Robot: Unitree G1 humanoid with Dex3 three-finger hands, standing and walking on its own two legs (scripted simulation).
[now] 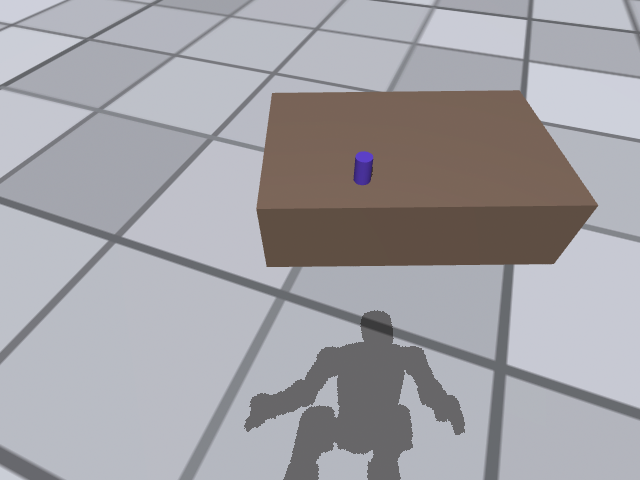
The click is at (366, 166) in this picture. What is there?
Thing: squat round
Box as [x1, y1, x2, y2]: [354, 151, 372, 184]
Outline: 365,151 359,152 355,156 354,181 358,184 366,184 369,182 372,155
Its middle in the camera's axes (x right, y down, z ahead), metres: +0.16 -0.26 +1.36
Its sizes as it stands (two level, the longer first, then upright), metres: 0.062 0.062 0.102
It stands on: a support 0.33 m high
